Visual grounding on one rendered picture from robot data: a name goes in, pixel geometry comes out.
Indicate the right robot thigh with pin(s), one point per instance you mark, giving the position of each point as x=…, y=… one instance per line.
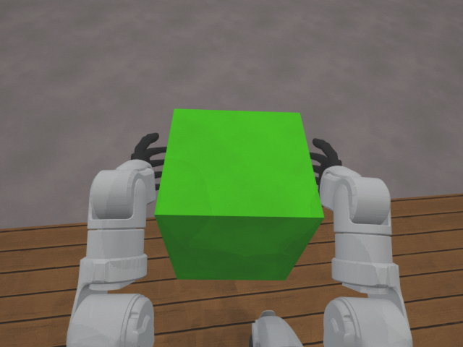
x=273, y=331

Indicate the robot left hand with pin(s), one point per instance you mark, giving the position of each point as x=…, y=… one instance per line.
x=142, y=153

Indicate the robot right hand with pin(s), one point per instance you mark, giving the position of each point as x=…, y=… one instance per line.
x=326, y=162

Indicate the carton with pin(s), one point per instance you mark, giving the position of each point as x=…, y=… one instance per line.
x=238, y=199

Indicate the right robot shin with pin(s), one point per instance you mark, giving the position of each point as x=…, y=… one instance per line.
x=267, y=313

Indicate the left robot upper arm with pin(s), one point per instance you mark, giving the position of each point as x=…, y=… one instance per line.
x=113, y=320

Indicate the robot right forearm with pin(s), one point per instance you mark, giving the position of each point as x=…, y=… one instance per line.
x=362, y=218

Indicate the robot left forearm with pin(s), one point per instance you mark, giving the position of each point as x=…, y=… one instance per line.
x=115, y=251

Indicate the right robot upper arm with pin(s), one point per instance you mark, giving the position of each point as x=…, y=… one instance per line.
x=364, y=322

